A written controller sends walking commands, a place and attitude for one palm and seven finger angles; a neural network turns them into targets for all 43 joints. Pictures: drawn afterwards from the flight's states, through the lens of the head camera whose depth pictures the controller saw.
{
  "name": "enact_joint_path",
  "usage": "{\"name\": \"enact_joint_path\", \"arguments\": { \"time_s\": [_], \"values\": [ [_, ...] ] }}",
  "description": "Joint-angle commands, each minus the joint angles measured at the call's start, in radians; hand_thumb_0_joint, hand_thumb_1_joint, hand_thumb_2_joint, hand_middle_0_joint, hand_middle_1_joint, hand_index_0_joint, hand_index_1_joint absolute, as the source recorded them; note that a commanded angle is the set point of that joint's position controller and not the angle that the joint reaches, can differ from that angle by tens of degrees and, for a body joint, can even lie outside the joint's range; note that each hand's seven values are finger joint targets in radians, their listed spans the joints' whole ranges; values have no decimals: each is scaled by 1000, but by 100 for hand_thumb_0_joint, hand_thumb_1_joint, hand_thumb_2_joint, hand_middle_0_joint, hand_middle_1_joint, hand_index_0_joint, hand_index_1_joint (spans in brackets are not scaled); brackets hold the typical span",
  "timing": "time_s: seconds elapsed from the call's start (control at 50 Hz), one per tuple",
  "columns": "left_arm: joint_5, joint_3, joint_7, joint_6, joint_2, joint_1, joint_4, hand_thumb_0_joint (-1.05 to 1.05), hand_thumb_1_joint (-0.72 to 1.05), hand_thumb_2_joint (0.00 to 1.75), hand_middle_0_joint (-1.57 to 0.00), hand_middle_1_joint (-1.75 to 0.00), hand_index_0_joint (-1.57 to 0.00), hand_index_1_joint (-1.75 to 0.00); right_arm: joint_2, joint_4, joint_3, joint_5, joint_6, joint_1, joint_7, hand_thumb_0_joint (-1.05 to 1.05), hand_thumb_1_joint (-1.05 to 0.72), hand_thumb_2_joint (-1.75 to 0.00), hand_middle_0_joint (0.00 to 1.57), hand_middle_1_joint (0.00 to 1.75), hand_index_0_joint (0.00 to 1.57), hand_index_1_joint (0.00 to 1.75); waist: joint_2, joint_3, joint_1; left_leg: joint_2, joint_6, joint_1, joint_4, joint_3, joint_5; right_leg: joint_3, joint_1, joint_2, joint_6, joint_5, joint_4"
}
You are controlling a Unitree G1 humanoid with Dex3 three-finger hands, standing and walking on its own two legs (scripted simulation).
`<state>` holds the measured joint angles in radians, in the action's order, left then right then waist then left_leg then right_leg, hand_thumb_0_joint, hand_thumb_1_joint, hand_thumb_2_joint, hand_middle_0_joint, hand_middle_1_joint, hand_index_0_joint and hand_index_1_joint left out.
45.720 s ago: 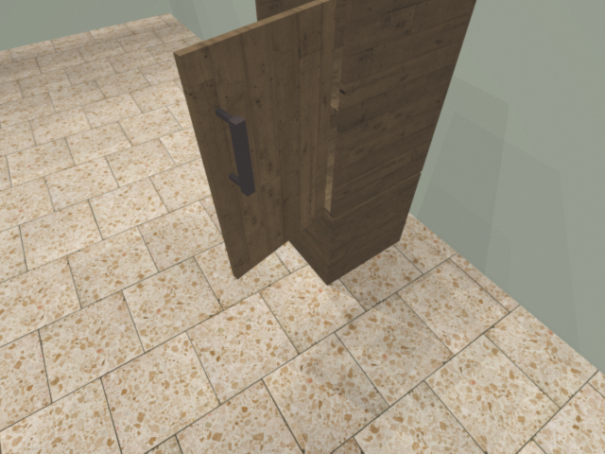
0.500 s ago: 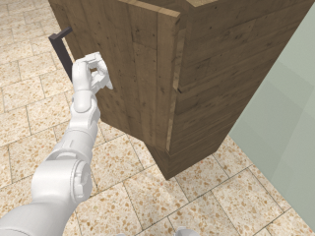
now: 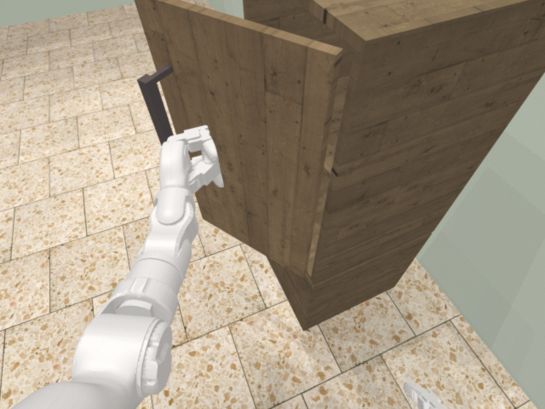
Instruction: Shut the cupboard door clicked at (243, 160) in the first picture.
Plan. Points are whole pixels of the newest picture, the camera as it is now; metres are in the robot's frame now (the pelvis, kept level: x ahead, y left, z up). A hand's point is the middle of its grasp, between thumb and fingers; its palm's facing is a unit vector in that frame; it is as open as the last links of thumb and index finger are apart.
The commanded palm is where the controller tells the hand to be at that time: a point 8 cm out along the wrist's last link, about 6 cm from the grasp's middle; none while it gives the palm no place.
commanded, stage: draw the hand back to the body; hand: left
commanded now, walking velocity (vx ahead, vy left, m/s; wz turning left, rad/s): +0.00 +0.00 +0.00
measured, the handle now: (168, 113) +0.60 +0.18 +0.09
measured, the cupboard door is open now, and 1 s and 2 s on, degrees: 32 32 32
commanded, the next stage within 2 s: step back with the hand held close in 1.50 s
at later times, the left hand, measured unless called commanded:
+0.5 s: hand (131, 220) +0.32 +0.16 +0.15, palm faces +0.07 -0.99 -0.11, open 3.1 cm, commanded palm +0.29 +0.22 +0.15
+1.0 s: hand out of the picture +0.23 +0.27 +0.17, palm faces +0.39 -0.85 -0.35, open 5.1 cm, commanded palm +0.17 +0.31 +0.20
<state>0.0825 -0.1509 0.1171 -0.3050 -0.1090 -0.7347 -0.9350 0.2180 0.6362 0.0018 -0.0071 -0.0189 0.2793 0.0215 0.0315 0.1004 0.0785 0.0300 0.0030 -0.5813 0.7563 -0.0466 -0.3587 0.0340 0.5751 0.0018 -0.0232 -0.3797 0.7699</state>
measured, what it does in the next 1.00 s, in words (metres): stands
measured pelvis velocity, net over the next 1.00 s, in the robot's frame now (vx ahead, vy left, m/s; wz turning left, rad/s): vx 0.02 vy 0.02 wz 0.02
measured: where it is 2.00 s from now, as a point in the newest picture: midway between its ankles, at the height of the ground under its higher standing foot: outside the picture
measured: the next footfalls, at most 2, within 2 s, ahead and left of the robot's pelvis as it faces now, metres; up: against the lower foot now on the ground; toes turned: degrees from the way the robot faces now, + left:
none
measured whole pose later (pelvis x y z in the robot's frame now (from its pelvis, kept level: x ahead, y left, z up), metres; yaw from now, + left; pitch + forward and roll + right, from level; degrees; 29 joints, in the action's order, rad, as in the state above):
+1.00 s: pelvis +0.02 +0.02 +0.04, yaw +1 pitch -4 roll +0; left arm 0.07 -0.25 0.09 -0.04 -0.31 0.36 0.28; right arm 0.21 0.62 0.04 -0.01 0.00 0.20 -0.07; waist 0.07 -0.01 -0.05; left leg -0.01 -0.02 -0.09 0.40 -0.04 -0.24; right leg 0.04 0.06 0.02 0.01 -0.24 0.38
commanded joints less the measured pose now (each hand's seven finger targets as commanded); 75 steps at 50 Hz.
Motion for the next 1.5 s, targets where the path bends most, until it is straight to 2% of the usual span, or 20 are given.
{"name": "enact_joint_path", "arguments": {
  "time_s": [0.0,0.06,0.1,0.22,0.4,0.42,0.44,0.48,0.56,0.62,0.68,0.84,0.98,1.06,1.1,1.18,1.3,1.36,1.38,1.48],
  "values": [
    [27,-42,-33,-86,-153,-194,374,0,90,90,-130,-150,-130,-150,143,-130,-51,-5,-24,63,-2,0,-90,-90,20,30,20,30,-94,423,-53,-42,-27,220,-66,-7,360,-11,-285,-26,7,545,-79],
    [18,-36,-54,-80,-177,-73,510,0,90,90,-130,-150,-130,-150,141,-155,-57,-13,-22,47,-2,0,-90,-90,20,30,20,30,-112,372,-67,-37,-34,226,-83,-15,369,-14,-316,-25,11,563,-98],
    [28,-4,-76,-50,-162,-49,581,0,90,90,-130,-150,-130,-150,140,-159,-56,-24,-20,22,-8,0,-90,-90,20,30,20,30,-109,301,-54,-33,-37,239,-108,-17,327,-13,-300,-26,15,525,-131],
    [89,37,-128,56,-148,-14,791,0,90,90,-130,-150,-130,-150,136,-169,-40,-46,-42,-64,-51,0,-90,-90,20,30,20,30,-45,214,-50,-34,-43,315,-172,1,228,-8,-285,-26,14,367,-211],
    [121,-18,-185,195,-203,324,966,0,90,90,-116,-135,-116,-135,128,-200,-15,-58,-66,-157,-67,0,-90,-90,20,30,20,30,-33,162,-107,-35,-34,367,-247,13,245,10,-364,-14,6,352,-248],
    [39,41,-135,170,-251,388,1058,0,90,90,-113,-132,-113,-132,106,-201,-15,-41,-51,-173,-83,0,-90,-90,20,30,20,30,-70,89,-95,-37,-39,400,-288,11,246,-26,-364,5,16,340,-316],
    [33,22,-110,177,-243,462,1032,0,90,90,-111,-129,-111,-129,108,-200,-12,-36,-38,-179,-92,0,-90,-90,20,30,20,30,-106,43,-94,-32,-42,396,-305,12,223,-23,-361,5,20,306,-339],
    [25,33,-96,189,-237,499,1079,0,90,90,-105,-123,-105,-123,105,-204,-4,-33,-26,-196,-96,0,-90,-90,20,30,20,30,-84,0,-97,-30,-42,403,-330,19,214,-23,-374,7,17,278,-362],
    [2,-19,-63,197,-303,504,1191,0,90,90,-94,-111,-94,-111,105,-200,5,-24,-15,-211,-108,0,-90,-90,20,30,20,30,-20,3,-96,-28,-41,470,-371,20,226,-21,-411,0,11,264,-410],
    [-9,-4,-43,194,-284,525,1295,0,90,90,-86,-102,-86,-102,92,-203,13,-16,-27,-218,-108,0,-90,-90,20,30,20,30,83,33,-94,-26,-31,529,-396,33,251,-8,-442,-3,1,273,-411],
    [-10,-29,-29,197,-304,612,1365,0,90,90,-78,-93,-78,-93,95,-200,14,-8,-39,-222,-111,0,-90,-90,20,30,20,30,57,54,-100,-24,-32,554,-407,40,288,-4,-481,-6,1,303,-422],
    [-10,-140,-23,212,-338,887,1382,0,90,90,-56,-69,-56,-69,99,-193,5,-1,-26,-233,-100,0,-90,-90,20,30,20,30,-32,-30,-124,-21,-26,509,-422,36,327,8,-500,-7,8,334,-435],
    [-7,-265,-10,184,-417,1015,1522,0,90,90,-36,-48,-36,-48,93,-194,-7,1,-49,-235,-97,0,-90,-90,20,30,20,30,61,9,-143,-23,-24,513,-402,32,381,5,-535,1,8,373,-423],
    [-6,-339,3,182,-459,1115,1535,0,90,90,-25,-36,-25,-36,98,-185,-14,-1,-71,-228,-99,0,-90,-90,20,30,20,30,36,-21,-152,-19,-21,496,-396,33,390,8,-521,-4,9,373,-431],
    [-3,-352,6,178,-455,1139,1541,0,90,90,-20,-30,-20,-30,94,-184,-17,-4,-76,-225,-101,0,-90,-90,20,30,20,30,41,-49,-150,-17,-20,488,-397,28,373,10,-502,-4,10,356,-429],
    [-10,-265,-1,185,-372,1090,1464,0,90,90,-20,-30,-20,-30,110,-164,-23,-4,-85,-211,-99,0,-90,-90,20,30,20,30,-2,-136,-123,-14,-27,479,-417,30,298,11,-435,-1,15,276,-452],
    [-16,-284,12,172,-406,1047,1489,0,90,90,-20,-30,-20,-30,109,-163,-24,0,-99,-217,-109,0,-90,-90,20,30,20,30,7,-64,-137,-25,-35,500,-424,37,249,4,-466,1,13,228,-451],
    [-18,-327,17,163,-455,1063,1543,0,90,90,-20,-30,-20,-30,108,-164,-21,5,-109,-221,-112,0,-90,-90,20,30,20,30,48,-11,-150,-28,-31,510,-413,36,285,-1,-507,1,10,272,-449],
    [-18,-312,17,161,-437,1059,1574,0,90,90,-20,-30,-20,-30,100,-169,-17,4,-112,-222,-110,0,-90,-90,20,30,20,30,84,4,-149,-29,-29,512,-408,33,316,-1,-524,4,7,304,-436],
    [-16,-315,11,173,-423,1097,1546,0,90,90,-20,-30,-20,-30,95,-165,-15,4,-111,-220,-102,0,-90,-90,20,30,20,30,79,-55,-146,-23,-18,494,-405,31,370,5,-509,-1,6,351,-433]
  ]
}}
